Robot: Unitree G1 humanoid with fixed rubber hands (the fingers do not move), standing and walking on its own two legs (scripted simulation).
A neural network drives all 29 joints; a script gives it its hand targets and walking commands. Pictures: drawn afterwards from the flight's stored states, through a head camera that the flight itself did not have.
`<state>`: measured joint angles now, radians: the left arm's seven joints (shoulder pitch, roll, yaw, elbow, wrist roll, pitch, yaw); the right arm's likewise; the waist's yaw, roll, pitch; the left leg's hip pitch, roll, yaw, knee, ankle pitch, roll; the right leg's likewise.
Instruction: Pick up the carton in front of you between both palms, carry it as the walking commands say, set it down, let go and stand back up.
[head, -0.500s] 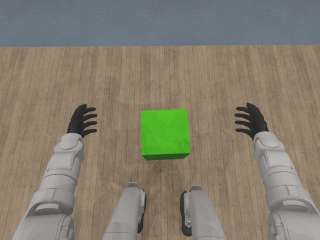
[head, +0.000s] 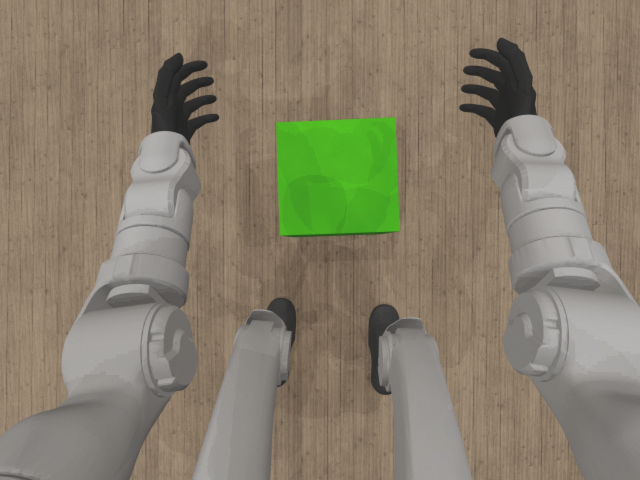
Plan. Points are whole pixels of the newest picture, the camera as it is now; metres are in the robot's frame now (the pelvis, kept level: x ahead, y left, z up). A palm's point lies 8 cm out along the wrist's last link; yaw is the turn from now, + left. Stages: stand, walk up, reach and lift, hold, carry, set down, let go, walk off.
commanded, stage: reach and lift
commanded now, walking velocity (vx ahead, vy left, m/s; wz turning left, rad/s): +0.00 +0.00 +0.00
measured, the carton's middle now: (336, 186) +0.48 +0.01 -0.49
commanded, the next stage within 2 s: none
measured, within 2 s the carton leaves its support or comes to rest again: leaves its support in 1.52 s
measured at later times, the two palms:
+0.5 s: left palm (226, 177) +0.46 +0.20 -0.35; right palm (449, 170) +0.49 -0.18 -0.35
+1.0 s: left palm (244, 180) +0.47 +0.19 -0.42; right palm (432, 175) +0.49 -0.17 -0.43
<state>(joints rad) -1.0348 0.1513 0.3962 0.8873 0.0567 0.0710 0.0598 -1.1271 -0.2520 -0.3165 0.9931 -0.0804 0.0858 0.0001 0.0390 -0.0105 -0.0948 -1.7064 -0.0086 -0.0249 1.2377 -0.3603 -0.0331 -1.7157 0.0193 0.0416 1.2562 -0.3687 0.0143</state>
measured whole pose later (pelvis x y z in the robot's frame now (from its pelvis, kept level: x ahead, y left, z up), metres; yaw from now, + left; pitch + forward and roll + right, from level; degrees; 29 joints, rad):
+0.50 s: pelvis -0.04 +0.00 -0.20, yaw +1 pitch +45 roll +1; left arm -1.19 0.28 0.19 0.94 -0.18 0.07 0.13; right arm -1.26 -0.37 -0.11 1.02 0.17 0.07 -0.07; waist 0.03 0.00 0.12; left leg -2.25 -0.05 -0.04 1.98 -0.51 -0.06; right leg -2.25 0.05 0.05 1.99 -0.52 0.04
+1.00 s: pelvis -0.04 +0.00 -0.25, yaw +2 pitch +39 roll +2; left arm -1.31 0.28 0.10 1.11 -0.27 -0.01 0.15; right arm -1.36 -0.39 -0.01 1.14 0.23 0.00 -0.09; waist 0.03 0.02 0.28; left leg -2.29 -0.05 -0.03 2.17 -0.55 -0.06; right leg -2.30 0.03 0.05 2.20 -0.58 0.03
